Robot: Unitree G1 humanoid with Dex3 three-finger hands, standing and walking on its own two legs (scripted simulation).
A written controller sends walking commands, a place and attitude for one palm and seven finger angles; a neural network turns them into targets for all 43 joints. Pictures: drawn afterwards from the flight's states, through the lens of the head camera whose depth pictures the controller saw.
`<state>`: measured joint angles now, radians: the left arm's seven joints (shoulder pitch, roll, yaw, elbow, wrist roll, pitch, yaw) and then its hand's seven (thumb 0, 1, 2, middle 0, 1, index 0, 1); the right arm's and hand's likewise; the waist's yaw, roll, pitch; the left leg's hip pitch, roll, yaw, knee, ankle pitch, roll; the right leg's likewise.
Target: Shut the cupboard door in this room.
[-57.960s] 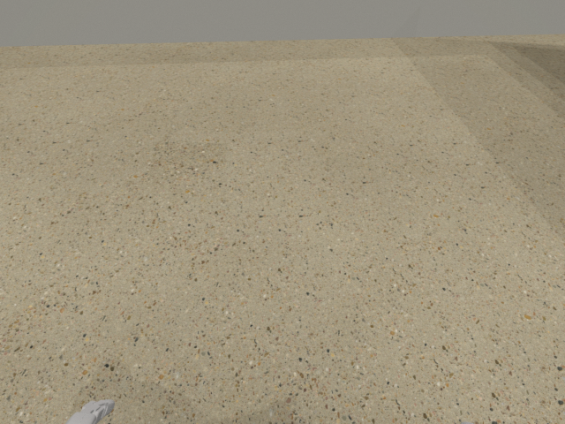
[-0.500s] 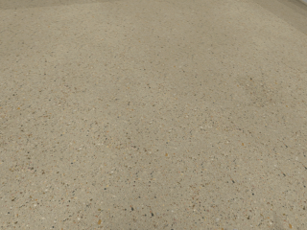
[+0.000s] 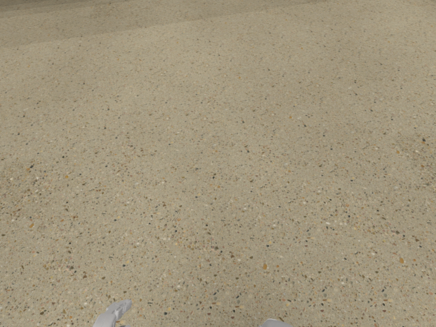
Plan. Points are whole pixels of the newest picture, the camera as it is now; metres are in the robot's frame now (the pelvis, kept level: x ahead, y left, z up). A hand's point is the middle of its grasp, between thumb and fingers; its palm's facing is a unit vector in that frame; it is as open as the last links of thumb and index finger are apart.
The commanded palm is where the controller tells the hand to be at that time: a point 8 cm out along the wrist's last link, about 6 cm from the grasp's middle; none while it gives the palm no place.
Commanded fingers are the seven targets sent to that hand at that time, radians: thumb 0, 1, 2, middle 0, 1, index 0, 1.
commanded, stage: walk to a spot facing it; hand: left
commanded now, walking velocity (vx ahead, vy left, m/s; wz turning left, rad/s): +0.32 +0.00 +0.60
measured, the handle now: out of the picture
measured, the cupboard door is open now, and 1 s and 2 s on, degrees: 52 52 52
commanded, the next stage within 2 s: turn to face it in 0.32 s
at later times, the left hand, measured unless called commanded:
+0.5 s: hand out of the picture +0.11 +0.24 -0.19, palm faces +0.33 -0.92 -0.20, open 7.4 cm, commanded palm none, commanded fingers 0.00 0.90 0.90 -0.20 -0.30 -0.20 -0.30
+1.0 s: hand (127, 232) +0.35 +0.25 -0.15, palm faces +0.08 -0.97 -0.23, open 7.3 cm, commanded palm none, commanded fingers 0.00 0.90 0.90 -0.20 -0.30 -0.20 -0.30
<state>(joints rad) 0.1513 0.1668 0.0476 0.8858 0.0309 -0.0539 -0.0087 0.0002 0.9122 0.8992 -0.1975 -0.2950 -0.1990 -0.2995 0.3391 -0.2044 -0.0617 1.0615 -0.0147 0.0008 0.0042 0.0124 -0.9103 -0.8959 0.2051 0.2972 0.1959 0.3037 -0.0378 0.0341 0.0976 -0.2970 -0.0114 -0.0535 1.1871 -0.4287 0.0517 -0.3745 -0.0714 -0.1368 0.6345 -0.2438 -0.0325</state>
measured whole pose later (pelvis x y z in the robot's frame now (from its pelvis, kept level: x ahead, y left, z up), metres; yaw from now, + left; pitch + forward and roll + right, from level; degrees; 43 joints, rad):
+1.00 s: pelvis +0.30 +0.06 +0.01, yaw +2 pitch +1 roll +0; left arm 0.22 0.17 0.06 0.92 0.02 0.02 0.01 0.00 0.91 0.90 -0.20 -0.29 -0.20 -0.30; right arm 0.18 -0.23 -0.06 0.98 -0.01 0.06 -0.03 0.01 -0.92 -0.90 0.20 0.30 0.19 0.30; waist 0.01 0.03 0.09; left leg -0.40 0.05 0.08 1.06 -0.53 -0.04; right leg -0.29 0.02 -0.04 0.58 -0.30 -0.04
